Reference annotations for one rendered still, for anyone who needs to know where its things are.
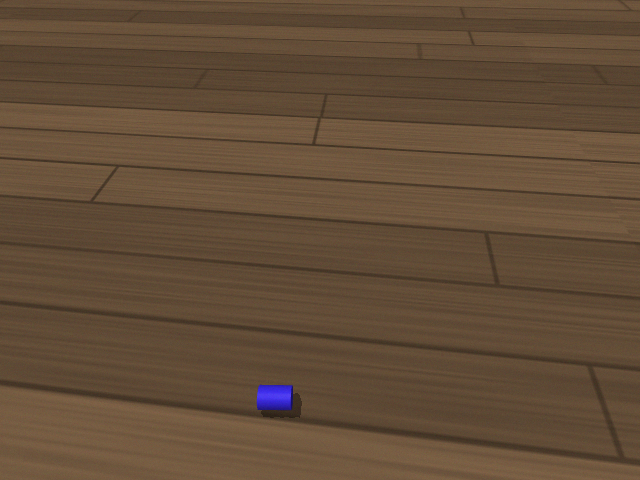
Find can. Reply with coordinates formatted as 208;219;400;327
257;385;293;410

